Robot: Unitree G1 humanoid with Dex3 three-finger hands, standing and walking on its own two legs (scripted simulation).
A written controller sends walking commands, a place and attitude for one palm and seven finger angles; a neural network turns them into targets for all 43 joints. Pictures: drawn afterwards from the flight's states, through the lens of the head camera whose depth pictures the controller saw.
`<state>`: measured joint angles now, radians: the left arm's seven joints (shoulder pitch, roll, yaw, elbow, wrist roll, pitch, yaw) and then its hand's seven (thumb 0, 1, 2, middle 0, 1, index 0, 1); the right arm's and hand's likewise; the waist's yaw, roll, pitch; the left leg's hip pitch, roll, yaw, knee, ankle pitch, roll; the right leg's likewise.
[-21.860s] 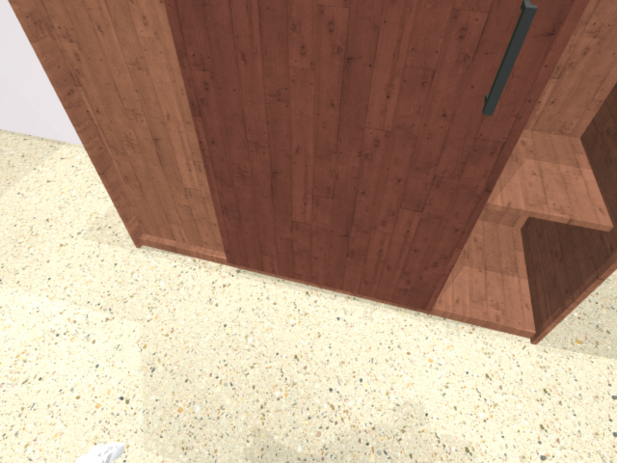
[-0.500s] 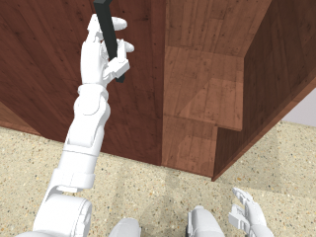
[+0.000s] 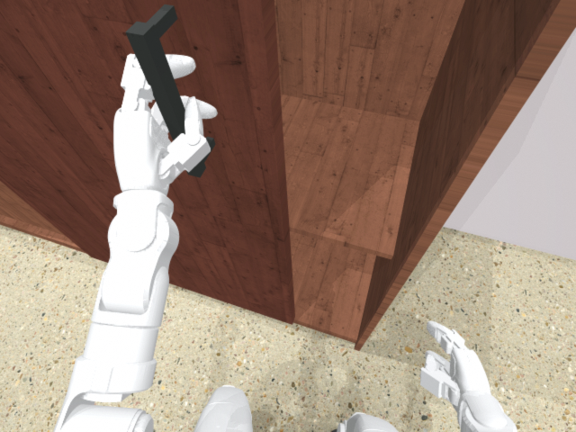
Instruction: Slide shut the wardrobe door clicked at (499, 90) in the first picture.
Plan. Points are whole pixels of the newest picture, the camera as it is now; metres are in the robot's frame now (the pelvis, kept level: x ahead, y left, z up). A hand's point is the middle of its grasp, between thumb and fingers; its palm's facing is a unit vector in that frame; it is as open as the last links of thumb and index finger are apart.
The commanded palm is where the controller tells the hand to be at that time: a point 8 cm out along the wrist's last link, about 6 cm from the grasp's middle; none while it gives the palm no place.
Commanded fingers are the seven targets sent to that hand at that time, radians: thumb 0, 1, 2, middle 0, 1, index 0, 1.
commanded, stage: step sideways, sliding the door along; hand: left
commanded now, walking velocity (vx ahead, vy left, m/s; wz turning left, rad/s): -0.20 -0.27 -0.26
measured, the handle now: (182, 103) +0.41 +0.18 +0.21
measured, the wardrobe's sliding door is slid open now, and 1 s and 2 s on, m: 0.21 0.00 0.00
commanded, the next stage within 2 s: stop walking and hold the door there in 0.90 s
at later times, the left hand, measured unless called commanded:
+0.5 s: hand (387, 192) +0.32 -0.05 +0.19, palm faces -0.10 -1.00 -0.02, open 6.2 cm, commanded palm +0.31 -0.02 +0.20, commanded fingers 0.00 0.90 0.90 -0.45 -1.40 -0.45 -1.40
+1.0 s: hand (401, 183) +0.33 -0.06 +0.20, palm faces +0.22 -0.97 -0.02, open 6.0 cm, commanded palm +0.30 -0.02 +0.18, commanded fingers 0.00 0.90 0.90 -0.45 -1.40 -0.45 -1.40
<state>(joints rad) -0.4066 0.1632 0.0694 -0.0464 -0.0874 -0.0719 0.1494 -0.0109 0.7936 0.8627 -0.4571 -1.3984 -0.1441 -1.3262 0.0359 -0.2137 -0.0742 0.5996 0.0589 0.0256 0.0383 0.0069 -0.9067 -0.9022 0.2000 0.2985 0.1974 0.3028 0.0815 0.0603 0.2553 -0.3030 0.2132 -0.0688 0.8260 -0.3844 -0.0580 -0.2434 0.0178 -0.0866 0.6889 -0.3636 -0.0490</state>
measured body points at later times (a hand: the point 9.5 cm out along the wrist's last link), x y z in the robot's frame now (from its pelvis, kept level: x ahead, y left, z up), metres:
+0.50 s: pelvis -0.01 -0.10 +0.00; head +0.06 -0.12 +0.44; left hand +0.32 +0.01 +0.20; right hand +0.20 -0.32 -0.10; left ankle +0.00 +0.10 -0.72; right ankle +0.04 -0.20 -0.72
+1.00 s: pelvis -0.05 -0.22 +0.01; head +0.01 -0.22 +0.46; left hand +0.31 -0.01 +0.20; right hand +0.11 -0.44 -0.09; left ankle -0.03 +0.00 -0.72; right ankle -0.05 -0.34 -0.69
